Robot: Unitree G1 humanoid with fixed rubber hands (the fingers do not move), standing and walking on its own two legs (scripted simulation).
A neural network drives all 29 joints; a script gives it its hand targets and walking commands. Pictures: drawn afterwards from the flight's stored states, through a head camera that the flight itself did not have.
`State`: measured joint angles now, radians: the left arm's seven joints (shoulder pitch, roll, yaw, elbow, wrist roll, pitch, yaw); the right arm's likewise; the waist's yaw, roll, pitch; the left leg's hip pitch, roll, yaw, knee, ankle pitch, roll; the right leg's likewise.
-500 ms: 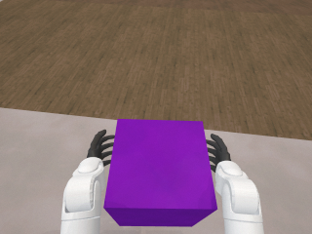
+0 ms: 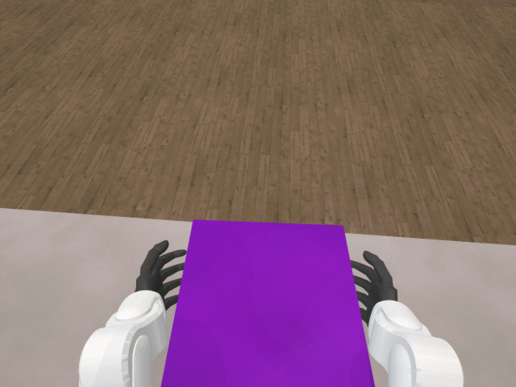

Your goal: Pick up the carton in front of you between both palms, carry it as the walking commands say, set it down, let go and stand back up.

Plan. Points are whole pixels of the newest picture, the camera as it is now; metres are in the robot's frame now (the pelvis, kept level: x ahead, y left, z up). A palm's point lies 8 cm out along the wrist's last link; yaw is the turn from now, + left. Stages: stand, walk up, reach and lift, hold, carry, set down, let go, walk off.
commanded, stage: carry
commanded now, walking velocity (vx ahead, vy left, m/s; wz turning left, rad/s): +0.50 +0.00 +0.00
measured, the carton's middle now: (263, 326) +0.23 +0.00 +0.01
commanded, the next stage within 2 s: none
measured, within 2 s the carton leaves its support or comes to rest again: neither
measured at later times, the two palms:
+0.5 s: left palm (187, 165) +0.52 +0.15 +0.07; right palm (331, 158) +0.56 -0.15 +0.07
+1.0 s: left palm (184, 75) +0.89 +0.21 +0.10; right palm (292, 77) +0.89 -0.09 +0.10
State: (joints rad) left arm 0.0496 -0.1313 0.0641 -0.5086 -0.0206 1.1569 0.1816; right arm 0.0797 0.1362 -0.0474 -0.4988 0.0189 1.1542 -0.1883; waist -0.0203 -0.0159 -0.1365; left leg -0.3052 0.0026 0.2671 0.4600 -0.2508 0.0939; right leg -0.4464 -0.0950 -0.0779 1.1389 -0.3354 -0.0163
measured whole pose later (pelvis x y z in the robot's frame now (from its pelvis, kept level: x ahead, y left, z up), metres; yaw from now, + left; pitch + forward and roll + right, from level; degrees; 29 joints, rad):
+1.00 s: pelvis +0.65 +0.05 +0.00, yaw +2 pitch +3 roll +0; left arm 0.00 -0.13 0.07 -0.60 -0.02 1.18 0.17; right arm 0.03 0.13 -0.04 -0.59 0.02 1.16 -0.16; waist -0.02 -0.03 -0.05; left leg -0.39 0.06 0.26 0.50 -0.16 0.08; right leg -0.35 -0.08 -0.06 1.21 -0.37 -0.03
